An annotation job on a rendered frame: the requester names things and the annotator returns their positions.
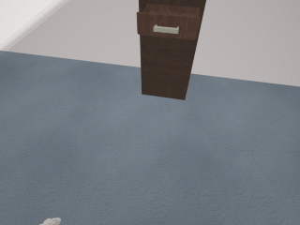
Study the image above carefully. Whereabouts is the cabinet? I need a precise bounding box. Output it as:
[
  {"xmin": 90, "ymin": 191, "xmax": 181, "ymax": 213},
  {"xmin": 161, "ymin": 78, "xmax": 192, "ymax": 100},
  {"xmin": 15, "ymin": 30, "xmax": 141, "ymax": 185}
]
[{"xmin": 139, "ymin": 0, "xmax": 206, "ymax": 100}]

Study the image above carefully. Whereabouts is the drawer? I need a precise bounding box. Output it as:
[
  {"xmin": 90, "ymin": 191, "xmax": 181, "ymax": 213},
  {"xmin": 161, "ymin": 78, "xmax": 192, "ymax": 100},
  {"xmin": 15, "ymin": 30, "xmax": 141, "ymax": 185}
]
[{"xmin": 136, "ymin": 4, "xmax": 201, "ymax": 40}]

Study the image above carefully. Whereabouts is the handle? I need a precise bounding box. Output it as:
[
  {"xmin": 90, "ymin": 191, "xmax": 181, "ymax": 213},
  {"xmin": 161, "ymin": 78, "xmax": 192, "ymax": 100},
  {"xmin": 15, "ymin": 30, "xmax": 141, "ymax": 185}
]
[{"xmin": 153, "ymin": 25, "xmax": 179, "ymax": 34}]

